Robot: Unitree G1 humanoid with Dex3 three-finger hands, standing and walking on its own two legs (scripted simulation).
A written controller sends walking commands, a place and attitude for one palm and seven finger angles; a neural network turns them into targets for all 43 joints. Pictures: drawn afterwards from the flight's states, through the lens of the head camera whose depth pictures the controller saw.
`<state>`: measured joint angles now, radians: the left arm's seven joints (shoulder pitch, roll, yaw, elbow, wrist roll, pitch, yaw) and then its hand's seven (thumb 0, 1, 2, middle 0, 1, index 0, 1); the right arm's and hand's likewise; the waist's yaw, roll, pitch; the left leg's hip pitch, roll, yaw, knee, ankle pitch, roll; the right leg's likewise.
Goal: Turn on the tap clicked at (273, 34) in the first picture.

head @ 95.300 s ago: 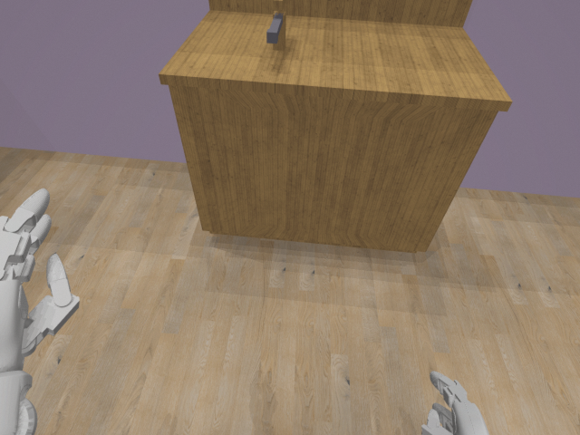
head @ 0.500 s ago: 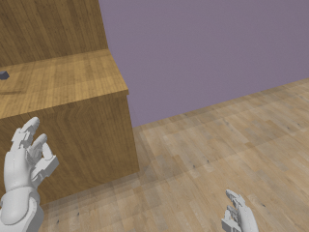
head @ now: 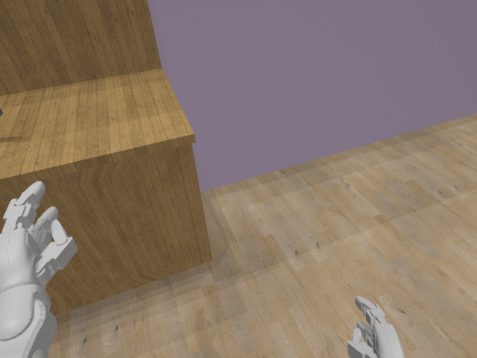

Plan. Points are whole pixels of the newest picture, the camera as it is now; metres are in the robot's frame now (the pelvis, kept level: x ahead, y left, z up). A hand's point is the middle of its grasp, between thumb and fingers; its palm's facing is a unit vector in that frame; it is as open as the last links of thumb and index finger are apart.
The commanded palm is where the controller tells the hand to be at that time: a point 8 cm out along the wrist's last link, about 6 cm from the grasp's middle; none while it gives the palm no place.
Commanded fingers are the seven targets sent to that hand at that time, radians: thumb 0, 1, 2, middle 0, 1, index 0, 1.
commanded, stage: reach beside the lever's end, fingers flat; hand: left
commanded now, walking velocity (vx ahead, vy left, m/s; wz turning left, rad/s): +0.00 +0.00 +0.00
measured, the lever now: out of the picture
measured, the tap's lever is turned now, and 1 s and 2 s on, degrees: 73 73 73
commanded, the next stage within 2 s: push the lever round in 1.60 s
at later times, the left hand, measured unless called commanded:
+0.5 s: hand (71, 228) +0.24 +0.30 +0.13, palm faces +0.59 -0.80 -0.09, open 7.6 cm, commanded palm +0.19 +0.34 +0.14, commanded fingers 0.00 0.90 0.90 -0.17 -0.21 -0.17 -0.21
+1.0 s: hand (69, 221) +0.26 +0.33 +0.12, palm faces +0.60 -0.80 -0.09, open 7.8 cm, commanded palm +0.22 +0.36 +0.12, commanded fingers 0.00 0.90 0.90 -0.15 -0.15 -0.15 -0.15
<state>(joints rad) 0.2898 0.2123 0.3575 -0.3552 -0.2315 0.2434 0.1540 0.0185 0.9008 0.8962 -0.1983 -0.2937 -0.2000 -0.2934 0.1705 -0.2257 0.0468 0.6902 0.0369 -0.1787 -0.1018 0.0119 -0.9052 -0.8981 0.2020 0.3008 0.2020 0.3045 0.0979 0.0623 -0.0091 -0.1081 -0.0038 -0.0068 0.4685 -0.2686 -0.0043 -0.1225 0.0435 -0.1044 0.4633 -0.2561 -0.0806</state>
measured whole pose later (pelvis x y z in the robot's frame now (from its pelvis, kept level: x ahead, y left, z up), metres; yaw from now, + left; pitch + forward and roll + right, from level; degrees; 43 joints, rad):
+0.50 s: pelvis +0.00 +0.01 +0.00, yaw -1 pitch -3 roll +0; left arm 0.17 0.24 0.41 -0.17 -0.22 0.20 0.15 0.02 0.90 0.90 -0.18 -0.24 -0.18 -0.23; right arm 0.19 -0.22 0.04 0.69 0.04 -0.15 -0.11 0.01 -0.90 -0.90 0.20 0.30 0.20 0.30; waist 0.08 0.05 -0.01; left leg -0.15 -0.01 0.01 0.48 -0.28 0.01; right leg -0.17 0.03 -0.09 0.49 -0.26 -0.07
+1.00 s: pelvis +0.00 +0.01 +0.00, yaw -1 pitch -1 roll +1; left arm 0.05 0.30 0.48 0.06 -0.22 0.11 0.10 0.02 0.90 0.90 -0.16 -0.17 -0.16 -0.17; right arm 0.20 -0.24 0.02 0.69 0.05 -0.13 -0.11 0.01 -0.90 -0.90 0.20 0.30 0.20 0.30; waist 0.06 0.04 -0.03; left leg -0.22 -0.01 0.01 0.53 -0.30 0.01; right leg -0.25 0.03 -0.08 0.54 -0.28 -0.07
